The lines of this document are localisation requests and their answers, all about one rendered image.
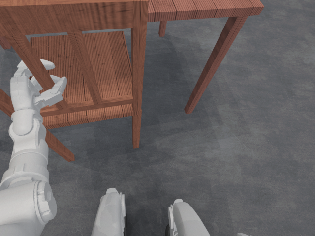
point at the left robot hand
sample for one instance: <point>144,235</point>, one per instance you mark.
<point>23,91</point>

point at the left robot forearm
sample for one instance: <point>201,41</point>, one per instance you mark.
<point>29,158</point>

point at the robot right shin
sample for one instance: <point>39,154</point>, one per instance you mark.
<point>175,233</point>

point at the left robot upper arm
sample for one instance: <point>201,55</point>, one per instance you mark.
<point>26,209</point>

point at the chair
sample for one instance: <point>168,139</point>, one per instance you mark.
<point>102,83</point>

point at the robot left thigh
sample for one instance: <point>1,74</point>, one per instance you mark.
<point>110,212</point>

